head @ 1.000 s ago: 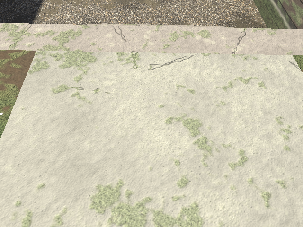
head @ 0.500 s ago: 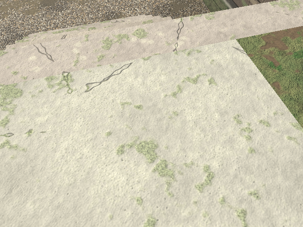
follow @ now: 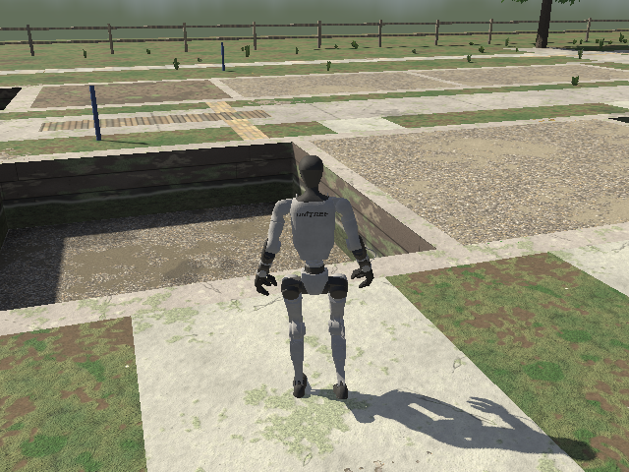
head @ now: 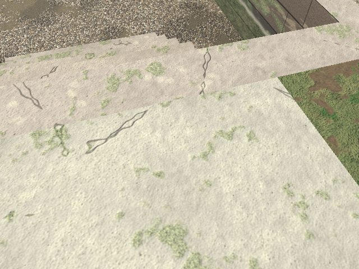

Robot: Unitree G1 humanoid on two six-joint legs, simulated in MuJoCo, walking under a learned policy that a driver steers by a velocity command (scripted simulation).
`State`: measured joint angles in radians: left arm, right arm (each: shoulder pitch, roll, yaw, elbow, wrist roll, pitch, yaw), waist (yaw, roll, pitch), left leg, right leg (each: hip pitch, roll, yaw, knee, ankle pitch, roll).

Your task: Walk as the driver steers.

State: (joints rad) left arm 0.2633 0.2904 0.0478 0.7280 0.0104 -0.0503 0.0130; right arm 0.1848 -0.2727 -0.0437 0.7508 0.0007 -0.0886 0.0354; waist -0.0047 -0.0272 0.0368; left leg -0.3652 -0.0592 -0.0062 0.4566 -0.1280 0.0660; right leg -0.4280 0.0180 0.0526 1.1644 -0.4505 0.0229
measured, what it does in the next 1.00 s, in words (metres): steps on the spot, turning left: right foot, then left foot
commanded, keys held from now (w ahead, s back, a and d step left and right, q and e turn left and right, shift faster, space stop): q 0.66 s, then no key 0.34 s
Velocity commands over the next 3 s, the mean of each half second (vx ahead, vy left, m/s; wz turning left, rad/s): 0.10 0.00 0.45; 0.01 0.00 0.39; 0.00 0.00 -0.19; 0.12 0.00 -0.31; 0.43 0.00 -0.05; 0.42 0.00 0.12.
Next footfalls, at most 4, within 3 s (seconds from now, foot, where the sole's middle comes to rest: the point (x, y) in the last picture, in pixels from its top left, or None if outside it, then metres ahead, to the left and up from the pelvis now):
0.36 right None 0.18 -0.12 -0.77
0.78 left None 0.06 0.12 -0.77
1.16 right None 0.15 -0.10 -0.77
1.60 right None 0.13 -0.13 -0.77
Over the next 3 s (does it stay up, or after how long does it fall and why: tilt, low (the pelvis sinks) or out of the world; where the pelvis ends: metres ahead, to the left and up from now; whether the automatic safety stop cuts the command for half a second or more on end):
stays up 0.56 0.04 0.01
